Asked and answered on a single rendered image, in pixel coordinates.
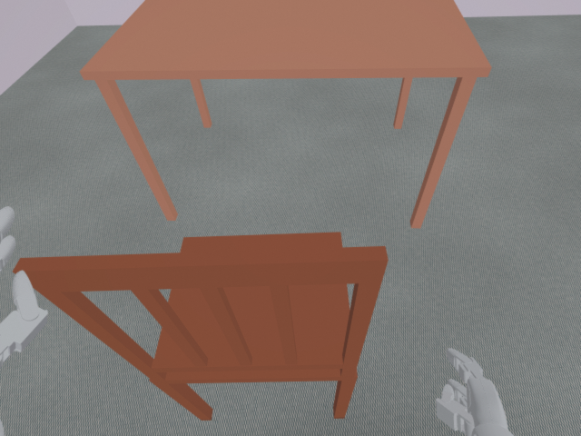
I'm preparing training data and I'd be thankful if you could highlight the chair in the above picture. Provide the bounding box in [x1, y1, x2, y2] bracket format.
[13, 232, 389, 421]

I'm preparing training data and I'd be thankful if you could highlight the left robot hand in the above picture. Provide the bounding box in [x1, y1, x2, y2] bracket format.
[0, 206, 48, 369]

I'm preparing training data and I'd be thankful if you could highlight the right robot hand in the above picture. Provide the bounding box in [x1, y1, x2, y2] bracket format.
[436, 348, 508, 436]

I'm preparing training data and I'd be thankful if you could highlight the table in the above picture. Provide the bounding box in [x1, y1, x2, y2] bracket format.
[80, 0, 492, 228]

